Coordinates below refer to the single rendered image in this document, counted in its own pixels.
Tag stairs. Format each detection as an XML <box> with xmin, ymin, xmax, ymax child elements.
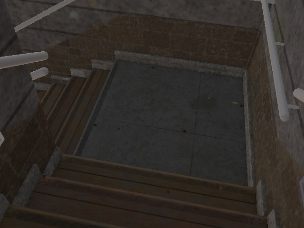
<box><xmin>36</xmin><ymin>67</ymin><xmax>110</xmax><ymax>156</ymax></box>
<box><xmin>0</xmin><ymin>153</ymin><xmax>268</xmax><ymax>228</ymax></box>

